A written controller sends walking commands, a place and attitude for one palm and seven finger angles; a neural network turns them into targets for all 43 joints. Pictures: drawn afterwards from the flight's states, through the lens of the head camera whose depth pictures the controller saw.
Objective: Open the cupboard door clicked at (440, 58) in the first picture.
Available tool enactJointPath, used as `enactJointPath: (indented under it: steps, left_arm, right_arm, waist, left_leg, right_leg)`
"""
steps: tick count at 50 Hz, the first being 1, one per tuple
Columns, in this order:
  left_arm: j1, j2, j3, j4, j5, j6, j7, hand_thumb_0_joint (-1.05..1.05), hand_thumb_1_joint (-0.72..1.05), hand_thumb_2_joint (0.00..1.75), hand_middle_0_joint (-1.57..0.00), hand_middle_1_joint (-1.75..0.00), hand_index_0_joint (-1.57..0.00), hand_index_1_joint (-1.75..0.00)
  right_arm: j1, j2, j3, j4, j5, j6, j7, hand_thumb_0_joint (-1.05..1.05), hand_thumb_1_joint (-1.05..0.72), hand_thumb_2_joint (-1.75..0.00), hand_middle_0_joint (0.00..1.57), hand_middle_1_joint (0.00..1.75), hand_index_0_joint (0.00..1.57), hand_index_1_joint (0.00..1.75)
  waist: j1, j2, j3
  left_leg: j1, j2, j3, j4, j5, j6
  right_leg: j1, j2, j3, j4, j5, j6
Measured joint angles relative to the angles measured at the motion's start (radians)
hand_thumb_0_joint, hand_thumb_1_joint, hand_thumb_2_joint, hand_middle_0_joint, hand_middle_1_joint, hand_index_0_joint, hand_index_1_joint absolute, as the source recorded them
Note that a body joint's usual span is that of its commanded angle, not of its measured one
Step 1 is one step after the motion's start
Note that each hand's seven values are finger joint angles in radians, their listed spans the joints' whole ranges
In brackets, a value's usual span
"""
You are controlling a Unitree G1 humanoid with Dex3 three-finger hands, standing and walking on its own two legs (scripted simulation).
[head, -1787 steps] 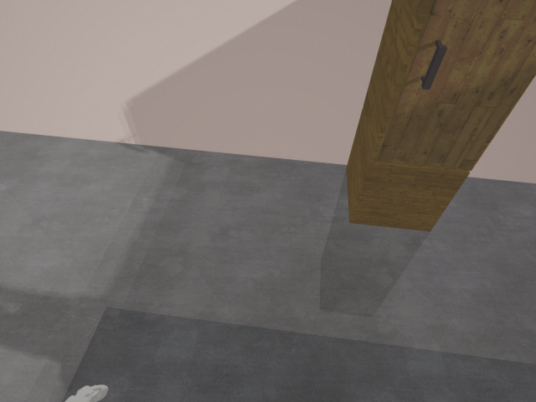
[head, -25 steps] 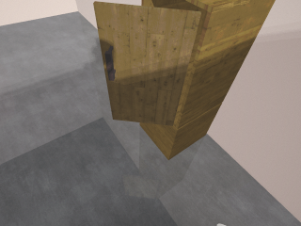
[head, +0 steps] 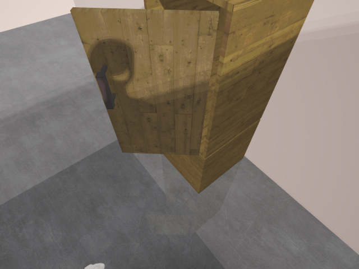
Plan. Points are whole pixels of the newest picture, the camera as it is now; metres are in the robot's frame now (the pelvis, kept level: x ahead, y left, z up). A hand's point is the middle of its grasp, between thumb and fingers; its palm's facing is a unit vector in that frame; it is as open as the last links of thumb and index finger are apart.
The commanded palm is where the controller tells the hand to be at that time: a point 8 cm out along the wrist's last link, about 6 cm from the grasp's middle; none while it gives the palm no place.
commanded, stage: come to a stop and stand still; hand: left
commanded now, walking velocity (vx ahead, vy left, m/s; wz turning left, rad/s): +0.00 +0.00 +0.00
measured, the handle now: (107, 87) +0.57 +0.24 +0.05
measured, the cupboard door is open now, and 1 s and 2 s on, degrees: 49 49 49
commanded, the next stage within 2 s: look again from close up in 0.66 s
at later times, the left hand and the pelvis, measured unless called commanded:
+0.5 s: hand out of the picture +0.02 +0.21 -0.16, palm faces +0.03 -0.97 -0.23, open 7.4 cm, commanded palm none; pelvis -0.02 +0.01 +0.00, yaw -1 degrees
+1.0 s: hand out of the picture -0.03 +0.18 -0.17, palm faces +0.00 -0.98 -0.17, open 7.4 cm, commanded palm none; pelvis -0.03 +0.01 +0.01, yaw -1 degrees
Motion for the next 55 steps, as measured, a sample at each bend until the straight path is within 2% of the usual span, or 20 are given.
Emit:
enactJointPath:
  steps: [3,5,7,10,12,16,20,25,35,43,55]
  left_arm:
    - [0.005,-0.003,0.006,-0.012,0.005,0.010,-0.001,0.00,0.91,0.90,-0.20,-0.30,-0.20,-0.30]
    - [0.035,0.000,-0.011,-0.041,0.004,0.003,-0.002,0.00,0.91,0.90,-0.20,-0.30,-0.20,-0.30]
    - [0.077,0.000,-0.014,-0.071,0.007,-0.009,0.001,0.00,0.91,0.89,-0.20,-0.30,-0.20,-0.30]
    - [0.122,-0.006,-0.013,-0.095,0.014,-0.019,0.008,0.00,0.91,0.89,-0.20,-0.30,-0.20,-0.30]
    - [0.143,-0.008,-0.013,-0.101,0.015,-0.018,0.011,0.00,0.91,0.89,-0.20,-0.30,-0.20,-0.30]
    - [0.163,0.005,-0.013,-0.090,0.010,-0.003,0.007,0.00,0.91,0.89,-0.20,-0.30,-0.20,-0.30]
    - [0.173,0.018,-0.017,-0.082,0.010,-0.007,-0.003,0.01,0.91,0.89,-0.20,-0.30,-0.20,-0.30]
    - [0.186,0.036,-0.016,-0.065,0.009,-0.015,-0.008,0.00,0.91,0.89,-0.20,-0.30,-0.20,-0.30]
    - [0.217,0.041,-0.018,-0.014,0.010,-0.022,-0.004,0.00,0.91,0.90,-0.20,-0.30,-0.20,-0.30]
    - [0.232,0.005,-0.028,0.024,0.007,-0.028,0.002,0.00,0.91,0.90,-0.20,-0.30,-0.20,-0.30]
    - [0.235,-0.049,-0.033,0.058,0.008,-0.033,0.010,0.01,0.91,0.89,-0.20,-0.30,-0.20,-0.30]
  right_arm:
    - [-0.015,0.003,-0.001,-0.015,-0.005,-0.002,-0.001,0.00,-0.91,-0.90,0.20,0.30,0.20,0.30]
    - [-0.023,-0.006,0.004,-0.051,-0.009,0.005,0.010,0.00,-0.91,-0.90,0.20,0.30,0.20,0.30]
    - [-0.021,-0.016,-0.001,-0.098,-0.009,-0.002,0.016,0.00,-0.91,-0.90,0.20,0.30,0.20,0.30]
    - [-0.033,-0.034,-0.015,-0.150,-0.007,-0.003,0.016,0.00,-0.91,-0.90,0.20,0.30,0.20,0.30]
    - [-0.047,-0.045,-0.020,-0.177,-0.004,-0.008,0.017,0.00,-0.91,-0.90,0.20,0.30,0.20,0.30]
    - [-0.065,-0.045,-0.013,-0.199,-0.007,-0.027,0.021,0.00,-0.91,-0.90,0.20,0.30,0.20,0.30]
    - [-0.070,-0.050,0.001,-0.200,-0.008,-0.032,0.023,0.00,-0.91,-0.90,0.20,0.30,0.20,0.30]
    - [-0.066,-0.054,0.011,-0.183,-0.008,-0.030,0.026,0.00,-0.91,-0.90,0.20,0.30,0.20,0.30]
    - [-0.010,-0.061,0.017,-0.106,-0.005,-0.024,0.030,0.00,-0.91,-0.90,0.20,0.30,0.20,0.30]
    - [0.039,-0.048,0.021,-0.037,-0.001,-0.024,0.026,0.00,-0.91,-0.90,0.20,0.30,0.20,0.30]
    - [0.071,0.004,0.025,0.010,0.003,-0.030,0.019,0.00,-0.91,-0.90,0.20,0.30,0.20,0.30]
  waist:
    - [0.011,-0.003,0.004]
    - [0.004,0.011,0.009]
    - [-0.008,0.017,-0.007]
    - [-0.004,0.022,-0.026]
    - [-0.002,0.026,-0.036]
    - [0.015,0.002,-0.054]
    - [0.029,0.006,-0.066]
    - [0.035,0.008,-0.074]
    - [0.026,0.015,-0.073]
    - [0.015,0.010,-0.062]
    - [0.007,0.004,-0.060]
  left_leg:
    - [-0.001,0.006,0.008,0.011,-0.006,-0.002]
    - [-0.004,0.020,-0.001,0.028,-0.013,-0.010]
    - [-0.037,0.023,-0.029,0.078,-0.031,-0.011]
    - [-0.076,0.005,-0.075,0.164,-0.073,-0.005]
    - [-0.072,0.000,-0.083,0.126,-0.034,0.002]
    - [-0.046,-0.009,-0.064,0.099,-0.026,0.016]
    - [-0.028,-0.007,-0.057,0.068,-0.004,0.024]
    - [-0.010,-0.017,-0.052,0.027,0.026,0.029]
    - [0.011,-0.032,-0.045,-0.041,0.072,0.035]
    - [0.020,-0.032,-0.038,-0.064,0.086,0.033]
    - [0.017,-0.026,-0.029,-0.059,0.084,0.031]
  right_leg:
    - [-0.008,0.006,0.008,0.018,-0.008,-0.004]
    - [0.003,0.018,-0.003,0.010,-0.005,-0.009]
    - [-0.006,0.021,-0.019,0.019,-0.011,-0.016]
    - [-0.008,0.023,-0.027,0.030,-0.017,-0.022]
    - [-0.008,0.026,-0.029,0.037,-0.017,-0.017]
    - [0.009,0.022,-0.010,0.019,0.001,0.001]
    - [0.037,0.027,-0.004,-0.036,0.039,0.007]
    - [0.056,0.021,0.001,-0.080,0.072,0.012]
    - [0.071,0.010,0.008,-0.136,0.112,0.018]
    - [0.075,0.012,0.015,-0.154,0.125,0.017]
    - [0.071,0.019,0.023,-0.156,0.130,0.015]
